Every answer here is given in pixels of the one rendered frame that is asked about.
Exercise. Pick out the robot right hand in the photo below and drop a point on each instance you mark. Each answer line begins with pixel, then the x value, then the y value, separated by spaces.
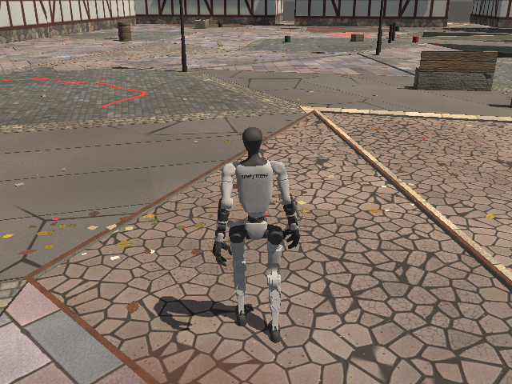
pixel 295 237

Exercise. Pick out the left robot upper arm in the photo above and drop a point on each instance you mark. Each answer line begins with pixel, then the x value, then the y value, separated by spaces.
pixel 228 172

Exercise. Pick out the robot left hand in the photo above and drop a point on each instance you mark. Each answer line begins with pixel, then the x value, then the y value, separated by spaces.
pixel 217 250

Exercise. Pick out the robot right foot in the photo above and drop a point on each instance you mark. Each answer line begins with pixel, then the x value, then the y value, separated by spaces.
pixel 274 335

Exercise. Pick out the robot right thigh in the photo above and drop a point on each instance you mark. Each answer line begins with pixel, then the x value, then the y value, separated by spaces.
pixel 274 248

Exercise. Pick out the left robot forearm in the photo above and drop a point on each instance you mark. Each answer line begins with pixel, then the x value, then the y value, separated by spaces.
pixel 222 221

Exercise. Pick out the right robot upper arm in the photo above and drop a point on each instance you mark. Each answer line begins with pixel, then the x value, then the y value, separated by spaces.
pixel 283 182

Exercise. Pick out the right robot forearm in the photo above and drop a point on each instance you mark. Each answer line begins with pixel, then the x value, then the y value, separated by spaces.
pixel 291 214

